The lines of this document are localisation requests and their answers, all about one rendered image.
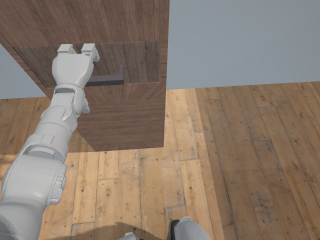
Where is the left robot forearm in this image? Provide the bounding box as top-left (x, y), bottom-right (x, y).
top-left (0, 84), bottom-right (84, 199)

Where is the robot left upper arm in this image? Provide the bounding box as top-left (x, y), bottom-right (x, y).
top-left (0, 154), bottom-right (68, 240)

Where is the drawer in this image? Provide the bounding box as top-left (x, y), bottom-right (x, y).
top-left (15, 40), bottom-right (160, 88)

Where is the robot right shin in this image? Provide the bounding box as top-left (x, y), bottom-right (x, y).
top-left (177, 216), bottom-right (191, 224)

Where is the left robot hand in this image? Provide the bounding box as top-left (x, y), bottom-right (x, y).
top-left (52, 43), bottom-right (100, 114)

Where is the handle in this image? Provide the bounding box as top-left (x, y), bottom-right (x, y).
top-left (85, 65), bottom-right (125, 87)

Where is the cabinet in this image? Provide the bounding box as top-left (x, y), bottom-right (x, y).
top-left (0, 0), bottom-right (170, 152)

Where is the robot right foot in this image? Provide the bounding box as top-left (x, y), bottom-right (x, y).
top-left (170, 219), bottom-right (180, 240)

